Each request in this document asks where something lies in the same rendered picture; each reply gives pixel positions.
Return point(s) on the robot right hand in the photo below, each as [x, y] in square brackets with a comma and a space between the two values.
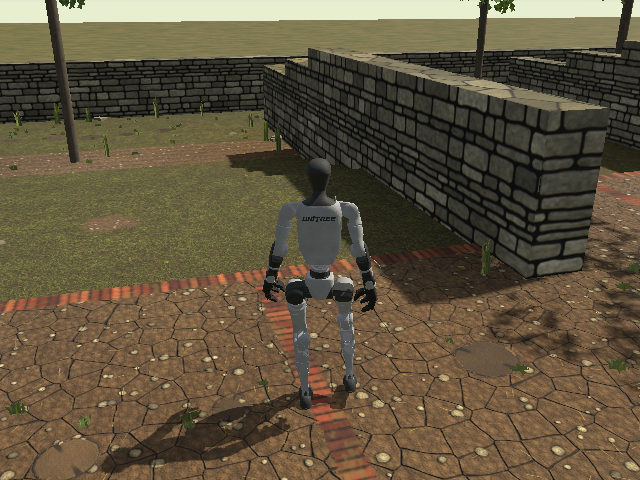
[371, 296]

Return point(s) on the left robot upper arm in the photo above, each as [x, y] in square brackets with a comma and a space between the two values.
[287, 212]

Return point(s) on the right robot upper arm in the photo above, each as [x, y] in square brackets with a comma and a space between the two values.
[351, 211]

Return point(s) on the right robot forearm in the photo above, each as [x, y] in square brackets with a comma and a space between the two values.
[365, 268]

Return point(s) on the robot left foot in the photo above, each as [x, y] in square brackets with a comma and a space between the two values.
[305, 401]

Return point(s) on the left robot forearm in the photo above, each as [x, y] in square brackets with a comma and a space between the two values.
[273, 267]

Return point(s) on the humanoid robot head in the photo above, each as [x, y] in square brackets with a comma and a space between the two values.
[319, 173]

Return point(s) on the robot left hand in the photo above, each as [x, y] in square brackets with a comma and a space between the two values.
[267, 287]

